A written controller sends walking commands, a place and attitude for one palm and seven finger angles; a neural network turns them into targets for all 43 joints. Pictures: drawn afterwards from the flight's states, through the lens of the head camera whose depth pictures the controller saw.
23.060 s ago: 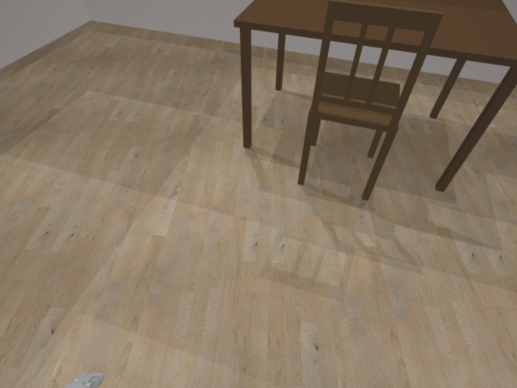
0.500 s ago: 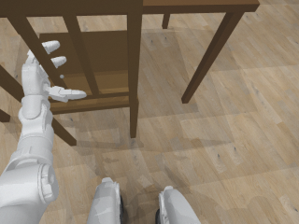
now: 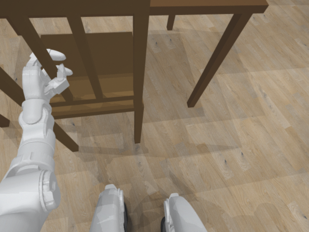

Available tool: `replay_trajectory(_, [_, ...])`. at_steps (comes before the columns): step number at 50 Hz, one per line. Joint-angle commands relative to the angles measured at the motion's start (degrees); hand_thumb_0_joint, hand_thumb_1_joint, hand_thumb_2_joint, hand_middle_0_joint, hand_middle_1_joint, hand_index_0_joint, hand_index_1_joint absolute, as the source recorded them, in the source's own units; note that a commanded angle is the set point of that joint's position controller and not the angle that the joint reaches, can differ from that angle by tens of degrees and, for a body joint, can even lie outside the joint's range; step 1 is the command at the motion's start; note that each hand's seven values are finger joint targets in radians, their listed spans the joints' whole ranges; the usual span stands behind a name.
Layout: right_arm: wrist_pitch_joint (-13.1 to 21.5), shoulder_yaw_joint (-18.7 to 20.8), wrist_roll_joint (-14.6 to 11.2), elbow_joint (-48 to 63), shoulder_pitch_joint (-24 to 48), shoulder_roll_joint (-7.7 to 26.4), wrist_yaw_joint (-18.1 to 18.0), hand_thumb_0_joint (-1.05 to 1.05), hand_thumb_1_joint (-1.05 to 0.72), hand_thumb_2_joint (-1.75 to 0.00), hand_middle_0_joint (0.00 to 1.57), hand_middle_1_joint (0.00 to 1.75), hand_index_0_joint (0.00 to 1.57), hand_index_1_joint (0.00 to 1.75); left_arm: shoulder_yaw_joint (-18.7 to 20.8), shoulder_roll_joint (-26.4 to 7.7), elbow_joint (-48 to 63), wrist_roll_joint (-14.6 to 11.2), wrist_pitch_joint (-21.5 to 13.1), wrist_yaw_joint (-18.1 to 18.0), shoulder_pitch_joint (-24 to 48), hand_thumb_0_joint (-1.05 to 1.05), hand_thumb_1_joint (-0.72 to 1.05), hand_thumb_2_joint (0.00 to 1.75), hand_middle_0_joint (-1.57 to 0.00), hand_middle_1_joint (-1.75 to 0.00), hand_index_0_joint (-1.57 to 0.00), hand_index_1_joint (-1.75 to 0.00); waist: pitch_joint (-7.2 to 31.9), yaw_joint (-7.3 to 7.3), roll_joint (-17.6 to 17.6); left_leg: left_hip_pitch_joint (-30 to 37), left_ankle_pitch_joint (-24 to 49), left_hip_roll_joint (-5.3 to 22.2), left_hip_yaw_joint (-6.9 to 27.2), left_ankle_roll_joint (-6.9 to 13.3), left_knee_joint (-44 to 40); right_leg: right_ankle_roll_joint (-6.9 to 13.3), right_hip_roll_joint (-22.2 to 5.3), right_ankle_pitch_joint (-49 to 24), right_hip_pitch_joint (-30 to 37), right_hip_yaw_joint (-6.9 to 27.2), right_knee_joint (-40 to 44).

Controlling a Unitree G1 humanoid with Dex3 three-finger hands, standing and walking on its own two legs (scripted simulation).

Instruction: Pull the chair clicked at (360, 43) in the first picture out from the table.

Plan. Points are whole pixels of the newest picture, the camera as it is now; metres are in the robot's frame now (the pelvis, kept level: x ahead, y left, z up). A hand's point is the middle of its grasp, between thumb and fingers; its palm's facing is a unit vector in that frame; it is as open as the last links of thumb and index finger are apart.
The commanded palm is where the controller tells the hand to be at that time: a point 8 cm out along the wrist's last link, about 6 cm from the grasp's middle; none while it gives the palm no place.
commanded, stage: hook a spindle and tug to test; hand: left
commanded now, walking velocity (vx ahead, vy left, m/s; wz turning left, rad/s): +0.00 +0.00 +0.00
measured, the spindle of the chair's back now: (50, 67) +0.50 +0.24 +0.05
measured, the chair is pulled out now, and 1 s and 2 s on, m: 0.00 0.07 0.20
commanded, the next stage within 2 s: step backward, pulling the chair out in 0.54 s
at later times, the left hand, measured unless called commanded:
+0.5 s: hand (65, 91) +0.45 +0.20 +0.04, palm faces +0.14 -0.99 -0.02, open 5.2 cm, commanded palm +0.41 +0.24 +0.04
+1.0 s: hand (70, 101) +0.41 +0.18 +0.06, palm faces +0.16 -0.98 -0.14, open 5.2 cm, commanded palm +0.39 +0.23 +0.06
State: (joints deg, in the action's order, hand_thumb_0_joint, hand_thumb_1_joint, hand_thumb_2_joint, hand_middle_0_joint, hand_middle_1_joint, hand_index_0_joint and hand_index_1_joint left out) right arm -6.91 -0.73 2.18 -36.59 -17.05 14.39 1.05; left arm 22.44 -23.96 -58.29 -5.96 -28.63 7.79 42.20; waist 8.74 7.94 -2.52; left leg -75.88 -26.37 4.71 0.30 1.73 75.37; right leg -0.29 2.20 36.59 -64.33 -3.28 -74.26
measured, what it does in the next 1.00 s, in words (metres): rises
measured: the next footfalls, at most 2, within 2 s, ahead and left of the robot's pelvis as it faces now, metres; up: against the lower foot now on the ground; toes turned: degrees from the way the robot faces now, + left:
none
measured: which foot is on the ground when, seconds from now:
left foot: down 0.00-1.00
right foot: down 0.00-1.00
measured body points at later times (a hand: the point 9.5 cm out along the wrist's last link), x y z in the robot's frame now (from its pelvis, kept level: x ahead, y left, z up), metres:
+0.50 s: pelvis +0.02 +0.00 +0.02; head +0.15 +0.03 +0.45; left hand +0.43 +0.25 +0.04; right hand +0.09 -0.26 -0.10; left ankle +0.07 +0.10 -0.61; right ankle -0.01 -0.13 -0.61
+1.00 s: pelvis +0.01 +0.00 +0.10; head +0.10 +0.02 +0.54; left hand +0.40 +0.23 +0.07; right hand +0.09 -0.26 -0.02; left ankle +0.07 +0.10 -0.61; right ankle -0.01 -0.13 -0.61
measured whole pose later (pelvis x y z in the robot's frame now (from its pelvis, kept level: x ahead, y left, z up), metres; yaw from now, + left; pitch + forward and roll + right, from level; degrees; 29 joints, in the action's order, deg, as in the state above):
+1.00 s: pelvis +0.01 +0.00 +0.10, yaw +2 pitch +11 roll -3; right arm -5.9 -0.9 -2.4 -37.3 -15.7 14.8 -4.6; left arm 9.1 -14.6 -64.7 -3.7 -11.4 -5.3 34.6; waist 0.3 4.9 -1.8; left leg -39.8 -15.2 2.8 -1.7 1.7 43.6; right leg -1.0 1.1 22.9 -29.0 -2.0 -40.7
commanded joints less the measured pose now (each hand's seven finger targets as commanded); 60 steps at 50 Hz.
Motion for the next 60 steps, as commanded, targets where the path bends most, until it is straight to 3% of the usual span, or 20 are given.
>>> replay_trajectory(1, [0.3, 4.0, 0.0, 3.5, -7.4, 10.1, -0.5, 0.00, -0.90, -0.90, 0.20, 0.30, 0.20, 0.30, 0.2, -10.4, 14.2, -0.6, -3.8, 0.3, 16.7, 0.00, 0.90, 0.90, -0.50, -1.45, -0.50, -1.45, 29.8, -0.41, -7.5, 38.8, 19.4, -1.4, 4.7, -0.7, -7.4, 2.0, 1.4, -19.4, -0.1, 0.0, 10.9])
replay_trajectory(9, [0.4, 4.3, -0.1, 4.3, -6.8, 9.9, -0.1, 0.00, -0.90, -0.90, 0.20, 0.30, 0.20, 0.30, -0.8, -8.7, 18.6, -0.7, -3.6, -1.0, 11.1, 0.00, 0.90, 0.90, -0.50, -1.45, -0.50, -1.45, 29.8, -1.16, -6.5, 40.0, 21.6, -1.4, 4.6, -0.8, -8.3, 2.1, 1.4, -21.4, 1.5, -0.2, 11.1])
replay_trajectory(10, [0.5, 4.3, -0.2, 4.5, -6.6, 9.5, 0.1, 0.00, -0.90, -0.90, 0.20, 0.30, 0.20, 0.30, -1.8, -6.7, 19.1, -1.0, -3.5, -1.0, 9.6, 0.00, 0.90, 0.90, -0.50, -1.45, -0.50, -1.45, 30.2, -1.04, -5.6, 40.1, 22.0, -1.6, 4.4, -0.7, -8.4, 1.9, 1.4, -22.1, 2.3, -0.3, 11.3])
replay_trajectory(12, [0.5, 4.3, -0.2, 4.7, -6.6, 9.8, 0.0, 0.00, -0.90, -0.90, 0.20, 0.30, 0.20, 0.30, -0.6, -8.1, 19.4, -1.4, -3.6, -1.1, 7.1, 0.00, 0.90, 0.90, -0.50, -1.45, -0.50, -1.45, 29.4, -1.41, -5.0, 39.5, 22.6, -1.6, 4.1, -0.7, -8.5, 2.0, 1.4, -23.3, 3.2, -0.1, 11.3])
replay_trajectory(14, [0.6, 4.4, -0.3, 5.1, -6.0, 9.4, 0.2, 0.00, -0.90, -0.90, 0.20, 0.30, 0.20, 0.30, -1.5, -6.9, 22.7, -1.6, -3.8, -1.0, 5.7, 0.00, 0.90, 0.90, -0.50, -1.45, -0.50, -1.45, 30.3, -1.96, -6.9, 41.2, 24.5, -1.6, 3.9, -1.0, -8.9, 2.0, 1.3, -24.6, 3.9, -0.1, 11.4])
replay_trajectory(23, [1.9, 4.5, -0.8, 5.9, -4.5, 9.0, 0.4, 0.00, -0.90, -0.90, 0.20, 0.30, 0.20, 0.30, -2.3, -4.6, 28.8, -2.9, -4.3, -1.9, -3.5, 0.00, 0.90, 0.90, -0.50, -1.45, -0.50, -1.45, 29.0, -2.95, -5.7, 41.3, 26.5, -1.8, 3.2, -1.2, -9.7, 1.9, 1.3, -27.7, 6.9, 0.1, 11.8])
replay_trajectory(27, [2.5, 4.6, -0.8, 5.1, -4.3, 9.3, -0.2, 0.00, -0.90, -0.90, 0.20, 0.30, 0.20, 0.30, -1.1, -6.2, 27.7, -2.9, -4.9, -2.0, -0.8, 0.00, 0.90, 0.90, -0.50, -1.45, -0.50, -1.45, 26.7, -1.87, -3.2, 38.8, 24.1, -1.7, 3.1, -1.0, -9.1, 1.7, 1.2, -26.9, 6.4, 0.4, 11.7])
replay_trajectory(29, [2.8, 4.6, -0.7, 5.0, -3.9, 9.1, -0.3, 0.00, -0.90, -0.90, 0.20, 0.30, 0.20, 0.30, -1.3, -5.8, 27.1, -2.7, -5.3, -1.8, 0.2, 0.00, 0.90, 0.90, -0.50, -1.45, -0.50, -1.45, 27.4, -2.32, -5.5, 39.4, 23.7, -1.9, 3.1, -1.2, -9.0, 1.8, 1.0, -25.9, 5.7, 0.4, 11.4])
replay_trajectory(32, [3.1, 4.4, -0.7, 4.3, -3.6, 9.1, -0.7, 0.00, -0.90, -0.90, 0.20, 0.30, 0.20, 0.30, -3.1, -5.0, 27.0, -2.6, -5.7, -1.6, 7.2, 0.00, 0.90, 0.90, -0.50, -1.45, -0.50, -1.45, 26.5, -0.66, -5.4, 39.2, 21.6, -1.8, 3.4, -0.9, -8.4, 1.7, 0.9, -24.0, 4.0, 0.7, 11.7])
replay_trajectory(33, [0.5, 3.9, -3.9, 8.9, -4.8, 8.9, -2.0, 0.00, -0.90, -0.90, 0.20, 0.30, 0.20, 0.30, -1.5, -21.1, 36.9, 4.7, 1.5, -7.9, 13.8, 0.00, 0.90, 0.90, -0.50, -1.45, -0.50, -1.45, 41.5, -6.08, -15.1, 60.3, 22.7, -1.1, 2.3, -0.2, -20.1, 2.9, -2.7, -28.3, 26.0, 4.8, 20.7])
replay_trajectory(34, [0.8, 3.8, -4.5, 10.3, -5.2, 7.5, -3.4, 0.00, -0.90, -0.90, 0.20, 0.30, 0.20, 0.30, -4.3, -15.5, 39.3, 4.4, 5.6, -10.5, 12.9, 0.00, 0.90, 0.90, -0.50, -1.45, -0.50, -1.45, 39.5, -4.74, -16.8, 65.6, 27.1, -1.9, 2.6, 0.0, -22.3, 2.6, -2.1, -35.2, 27.3, 3.6, 23.4])
replay_trajectory(35, [0.6, 3.6, -4.6, 10.2, -4.6, 7.6, -4.2, 0.00, -0.90, -0.90, 0.20, 0.30, 0.20, 0.30, -6.2, -12.1, 35.1, 5.0, 9.7, -12.0, 6.7, 0.00, 0.90, 0.90, -0.50, -1.45, -0.50, -1.45, 35.8, -4.33, -14.3, 64.5, 29.6, -1.3, 3.6, 0.0, -23.3, 2.0, -2.0, -36.6, 26.7, 3.1, 24.0])
replay_trajectory(37, [-0.3, 3.1, -4.8, 8.5, -4.3, 7.7, -5.1, 0.00, -0.90, -0.90, 0.20, 0.30, 0.20, 0.30, -11.2, -4.6, 21.6, 4.8, 15.9, -13.5, -0.6, 0.00, 0.90, 0.90, -0.50, -1.45, -0.50, -1.45, 24.8, -3.63, -3.8, 55.2, 24.3, -0.3, 4.3, 1.0, -26.2, 0.8, -2.4, -34.0, 29.0, 3.1, 27.9])
replay_trajectory(38, [-0.7, 3.0, -4.8, 7.6, -4.5, 8.2, -5.5, 0.00, -0.90, -0.90, 0.20, 0.30, 0.20, 0.30, -12.2, -3.4, 17.4, 4.9, 17.5, -14.0, -0.5, 0.00, 0.90, 0.90, -0.50, -1.45, -0.50, -1.45, 21.2, -3.43, -1.8, 52.3, 27.1, 0.5, 4.8, 1.4, -27.4, 0.3, -2.9, -36.4, 31.2, 3.0, 28.5])
replay_trajectory(41, [-0.6, 2.8, -4.5, 5.2, -5.0, 8.9, -6.0, 0.00, -0.90, -0.90, 0.20, 0.30, 0.20, 0.30, -12.2, -4.3, 8.4, 5.3, 17.5, -15.0, 6.0, 0.00, 0.90, 0.90, -0.50, -1.45, -0.50, -1.45, 18.3, -3.10, 0.6, 52.5, 35.0, 1.8, 4.5, 1.6, -29.2, -1.3, -4.7, -43.6, 36.6, 4.1, 32.1])
replay_trajectory(42, [-0.3, 2.8, -4.3, 4.5, -4.9, 9.2, -6.2, 0.00, -0.90, -0.90, 0.20, 0.30, 0.20, 0.30, -11.6, -5.9, 7.8, 5.5, 16.6, -15.1, 9.3, 0.00, 0.90, 0.90, -0.50, -1.45, -0.50, -1.45, 18.1, -3.22, -1.6, 54.3, 37.2, 1.9, 4.4, 1.3, -30.2, -1.4, -5.3, -44.4, 37.3, 4.1, 33.0])
replay_trajectory(45, [0.9, 3.0, -4.2, 2.3, -4.8, 9.0, -6.3, 0.00, -0.90, -0.90, 0.20, 0.30, 0.20, 0.30, -13.1, -3.7, 4.0, 5.3, 14.9, -14.6, 10.1, 0.00, 0.90, 0.90, -0.50, -1.45, -0.50, -1.45, 17.2, -3.93, -7.5, 59.8, 43.8, 3.3, 6.5, 1.7, -32.9, -1.2, -5.0, -41.3, 37.5, 4.0, 34.5])
replay_trajectory(48, [2.2, 3.4, -4.4, 1.4, -3.9, 9.0, -6.6, 0.00, -0.90, -0.90, 0.20, 0.30, 0.20, 0.30, -14.3, -2.3, 3.3, 4.9, 14.4, -13.9, 9.3, 0.00, 0.90, 0.90, -0.50, -1.45, -0.50, -1.45, 16.2, -4.32, -9.5, 63.1, 46.1, 4.1, 7.8, 1.7, -35.2, -0.7, -4.5, -38.2, 38.3, 3.8, 36.3])
replay_trajectory(53, [4.0, 3.8, -4.6, 1.6, -1.9, 8.7, -7.0, 0.00, -0.90, -0.90, 0.20, 0.30, 0.20, 0.30, -15.1, -1.2, 6.9, 4.0, 14.0, -12.9, 6.8, 0.00, 0.90, 0.90, -0.50, -1.45, -0.50, -1.45, 17.5, -4.62, -6.4, 64.6, 44.7, 5.3, 8.6, 1.7, -37.8, -0.6, -3.9, -36.7, 41.7, 3.9, 38.3])
replay_trajectory(60, [6.4, 4.0, -4.6, 2.0, 0.9, 9.0, -7.3, 0.00, -0.90, -0.90, 0.20, 0.30, 0.20, 0.30, -16.5, 0.1, 9.7, 3.2, 13.5, -12.8, 6.4, 0.00, 0.90, 0.90, -0.50, -1.45, -0.50, -1.45, 14.6, -4.79, -7.7, 62.8, 29.9, 7.2, 10.9, 2.5, -43.8, -0.1, -3.4, -23.8, 43.0, 3.8, 38.4])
